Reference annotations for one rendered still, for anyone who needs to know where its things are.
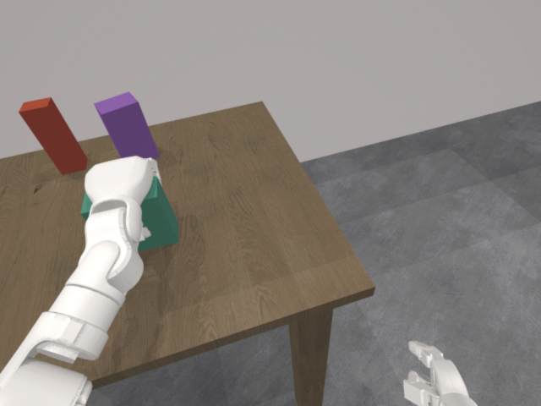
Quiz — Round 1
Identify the sponge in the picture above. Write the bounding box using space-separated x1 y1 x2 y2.
80 176 179 251

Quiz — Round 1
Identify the left robot upper arm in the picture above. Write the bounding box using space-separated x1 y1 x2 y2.
0 357 93 406

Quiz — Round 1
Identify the table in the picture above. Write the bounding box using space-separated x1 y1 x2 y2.
0 101 375 406

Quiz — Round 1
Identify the robot right hand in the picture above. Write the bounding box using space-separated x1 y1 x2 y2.
403 341 469 406

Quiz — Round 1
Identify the left robot forearm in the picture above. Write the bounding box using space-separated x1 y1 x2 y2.
0 195 144 394

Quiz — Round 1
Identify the robot left hand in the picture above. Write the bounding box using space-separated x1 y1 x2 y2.
85 156 162 242

